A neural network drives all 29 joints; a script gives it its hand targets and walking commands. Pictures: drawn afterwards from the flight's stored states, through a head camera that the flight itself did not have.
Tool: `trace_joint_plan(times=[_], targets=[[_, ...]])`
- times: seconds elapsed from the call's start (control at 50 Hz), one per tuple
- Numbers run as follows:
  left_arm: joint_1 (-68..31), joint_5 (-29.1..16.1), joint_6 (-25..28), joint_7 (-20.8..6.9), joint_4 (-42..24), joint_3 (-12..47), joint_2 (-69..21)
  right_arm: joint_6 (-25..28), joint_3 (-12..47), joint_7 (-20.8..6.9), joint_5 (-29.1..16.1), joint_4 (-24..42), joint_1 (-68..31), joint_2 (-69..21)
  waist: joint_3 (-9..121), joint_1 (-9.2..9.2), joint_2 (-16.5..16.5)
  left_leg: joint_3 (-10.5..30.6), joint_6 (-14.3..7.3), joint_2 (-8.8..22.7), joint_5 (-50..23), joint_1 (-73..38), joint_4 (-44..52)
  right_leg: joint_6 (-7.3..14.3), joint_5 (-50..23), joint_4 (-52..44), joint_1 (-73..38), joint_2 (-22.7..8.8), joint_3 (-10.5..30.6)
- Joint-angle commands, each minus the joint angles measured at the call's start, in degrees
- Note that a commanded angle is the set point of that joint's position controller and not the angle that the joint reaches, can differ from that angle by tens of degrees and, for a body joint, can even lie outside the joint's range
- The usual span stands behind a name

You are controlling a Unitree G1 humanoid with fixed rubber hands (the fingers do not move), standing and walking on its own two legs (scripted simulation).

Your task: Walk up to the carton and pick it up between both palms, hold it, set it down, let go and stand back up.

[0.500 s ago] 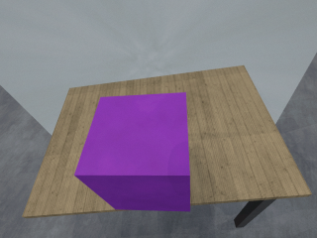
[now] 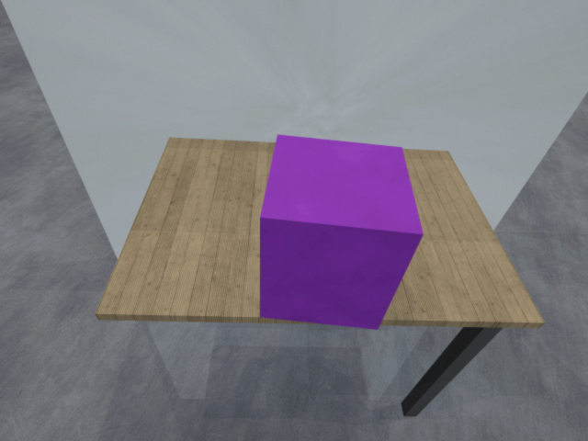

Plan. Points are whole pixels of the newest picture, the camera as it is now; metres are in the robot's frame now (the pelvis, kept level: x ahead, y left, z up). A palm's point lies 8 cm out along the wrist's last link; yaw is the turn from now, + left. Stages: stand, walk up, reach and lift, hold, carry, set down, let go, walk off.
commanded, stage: walk up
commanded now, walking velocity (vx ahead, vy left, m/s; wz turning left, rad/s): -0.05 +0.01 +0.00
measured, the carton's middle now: (328, 234) +0.46 -0.01 +0.02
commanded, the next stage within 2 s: stand in 1.62 s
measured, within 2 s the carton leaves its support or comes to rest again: neither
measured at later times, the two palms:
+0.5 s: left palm out of the picture -0.01 +0.32 -0.14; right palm out of the picture -0.12 -0.17 -0.07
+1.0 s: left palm out of the picture +0.06 +0.19 -0.12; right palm out of the picture -0.02 -0.23 -0.15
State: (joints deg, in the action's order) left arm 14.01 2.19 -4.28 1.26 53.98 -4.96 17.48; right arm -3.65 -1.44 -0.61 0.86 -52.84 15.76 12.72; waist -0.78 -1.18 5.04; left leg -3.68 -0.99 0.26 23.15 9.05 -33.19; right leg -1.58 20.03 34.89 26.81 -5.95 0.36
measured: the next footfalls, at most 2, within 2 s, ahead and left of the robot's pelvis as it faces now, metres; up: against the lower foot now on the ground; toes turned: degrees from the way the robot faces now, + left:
right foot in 0.84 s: +0.07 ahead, -0.12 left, +0.00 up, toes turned +24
left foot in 1.16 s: -0.03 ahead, +0.09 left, +0.00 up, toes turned +24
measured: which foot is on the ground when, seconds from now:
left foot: down 0.00-0.88, up 0.90-1.00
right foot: up 0.00-0.82, down 0.84-1.00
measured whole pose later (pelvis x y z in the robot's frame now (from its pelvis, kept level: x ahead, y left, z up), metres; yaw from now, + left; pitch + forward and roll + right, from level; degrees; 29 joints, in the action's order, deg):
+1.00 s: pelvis +0.02 -0.03 +0.01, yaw +1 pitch -1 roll +0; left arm 11.4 0.4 0.8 2.4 61.7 1.5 7.7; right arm -0.1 1.7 2.2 0.5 -62.3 21.0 8.5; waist -2.7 2.1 -3.3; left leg -1.6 -1.8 2.7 26.7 10.9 -33.0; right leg 2.1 11.9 26.9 14.1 -0.7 -5.3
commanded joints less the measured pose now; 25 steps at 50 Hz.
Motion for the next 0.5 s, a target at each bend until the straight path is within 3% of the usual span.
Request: trace_joint_plan(times=[0.0, 0.02, 0.04, 0.06, 0.1, 0.12, 0.14, 0.2, 0.22, 0.24, 0.26, 0.28, 0.32, 0.38, 0.44, 0.46, 0.48], targets=[[-3.9, -2.1, -1.2, -1.2, -3.0, -0.3, 3.4, 3.3, 1.7, 1.0, -0.7, 1.9, -4.0, 4.4, -20.6, -0.42, -25.0, 18.0, 6.8, 11.3, 9.7, 26.2, 32.7, 3.3, -1.1, 15.9, 1.2, 6.0, 10.0], [4.1, -2.6, -0.7, -2.1, 0.7, -0.6, 2.5, 3.6, 0.7, 1.5, -0.5, 3.0, -8.9, 4.6, -16.2, -5.64, -18.2, 9.6, 8.5, 8.2, -8.7, 15.3, 27.9, 3.5, -4.3, 19.2, 3.6, 7.8, 8.2], [10.5, -2.1, 0.0, -2.2, 3.7, -0.3, 1.3, 4.5, 0.1, 1.8, -0.5, 3.0, -8.3, 6.1, -9.3, -7.43, -16.1, 4.8, 9.4, 7.2, -18.0, 5.4, 24.6, 3.7, -7.2, 20.2, 4.6, 8.7, 6.7], [13.5, -1.9, 0.5, -2.0, 6.0, 0.0, 0.1, 5.4, -0.2, 1.8, -0.7, 2.2, -5.0, 7.6, -3.1, -6.59, -15.4, 3.7, 10.3, 7.0, -18.3, -0.4, 23.1, 3.0, -9.3, 21.4, 3.8, 9.1, 5.2], [8.6, -1.4, 0.6, -1.5, 6.2, 0.6, -0.6, 6.3, 1.4, 1.3, -1.4, -1.4, 5.8, 3.5, 1.6, -1.25, -14.3, 8.6, 10.1, 7.6, -13.4, -0.7, 23.6, 1.8, -10.2, 18.7, -1.9, 8.1, 4.7], [5.6, -1.3, 0.5, -1.4, 5.4, 0.9, -1.0, 6.3, 2.3, 1.3, -1.5, -2.8, 8.6, 1.7, 0.6, 0.24, -14.2, 10.3, 9.3, 8.4, -12.4, -0.3, 23.6, 1.1, -9.9, 16.8, -1.8, 7.4, 4.8], [3.9, -1.2, 0.6, -1.3, 5.1, 1.0, -1.4, 6.2, 2.6, 1.7, -1.5, -3.4, 9.0, 1.5, 0.2, 0.79, -14.5, 10.5, 8.3, 8.9, -12.0, -2.4, 23.6, 0.6, -9.5, 15.3, -0.5, 7.0, 4.4], [3.5, -1.3, 0.8, -0.8, 6.3, 1.5, -1.8, 6.2, 2.3, 3.1, -1.1, -3.9, 9.4, 3.9, 0.1, 1.21, -16.0, 11.1, 5.5, 11.1, -24.8, -11.1, 19.9, -0.6, -5.5, 9.0, 2.6, 6.1, 3.6], [3.3, -0.8, 1.2, -0.8, 6.2, 1.0, 0.0, 6.3, 1.2, 2.9, -0.3, -4.7, 14.9, 6.2, 2.6, 4.12, -16.2, 17.8, 3.9, 14.9, -7.8, -17.5, 22.3, -1.3, -2.2, 12.7, 6.7, 5.7, 1.2], [1.1, -0.6, 1.2, -0.9, 6.4, 0.6, 1.5, 6.2, 0.8, 2.9, 0.0, -5.5, 18.3, 7.6, 1.8, 6.59, -14.2, 24.4, 3.0, 18.9, 3.0, -20.0, 24.6, -2.1, -0.7, 14.1, 10.6, 4.5, 1.7], [-0.6, -0.2, 0.8, -1.3, 5.9, 0.4, 2.9, 5.9, 0.2, 3.3, 0.0, -6.2, 20.9, 8.9, -1.2, 7.98, -10.0, 29.8, 2.6, 23.0, 9.4, -20.0, 26.7, -2.8, -0.7, 15.9, 13.9, 3.2, 3.0], [-1.0, -0.2, 0.8, -1.8, 5.9, 0.5, 2.8, 5.9, 0.1, 3.9, -0.1, -6.7, 21.6, 9.4, -3.9, 7.83, -6.8, 32.6, 2.8, 24.9, 7.0, -18.9, 27.3, -3.1, -2.1, 17.8, 15.9, 2.5, 4.4], [1.5, -0.4, 1.2, -2.5, 7.4, 1.3, -0.1, 6.2, 0.4, 4.4, -0.4, -7.6, 20.2, 7.8, -7.5, 5.46, -5.3, 30.2, 3.1, 24.3, -3.5, -14.9, 27.1, -3.2, -3.9, 20.2, 15.1, 1.7, 5.5], [3.5, -1.0, 2.0, -3.1, 8.5, 2.1, -2.4, 7.0, 1.0, 3.8, -0.7, -8.6, 19.7, 5.0, -7.4, 3.75, -7.0, 21.9, 5.1, 18.4, -12.9, -10.7, 25.2, -2.8, -6.7, 20.8, 10.8, 2.7, 4.5], [4.8, -1.3, 2.0, -3.4, 8.5, 1.9, -1.4, 7.5, 1.1, 3.1, -0.5, -9.7, 20.5, 4.4, -5.2, 2.9, -11.1, 17.2, 7.3, 15.6, -18.7, -8.9, 23.0, -2.3, -9.4, 22.8, 8.6, 3.8, 2.9], [4.6, -1.2, 1.9, -3.4, 8.2, 1.9, -1.2, 7.6, 1.4, 3.0, -0.3, -9.9, 20.6, 3.8, -5.6, 2.84, -12.7, 16.2, 7.4, 15.2, -23.3, -7.6, 21.7, -2.5, -10.1, 23.5, 8.2, 4.0, 2.6], [4.4, -1.4, 1.9, -3.3, 8.0, 2.1, -1.7, 7.8, 1.7, 2.7, -0.3, -10.0, 20.5, 3.3, -5.5, 2.7, -15.4, 14.9, 6.8, 14.6, -23.1, -5.5, 21.8, -2.4, -11.2, 23.3, 7.6, 3.7, 2.3]])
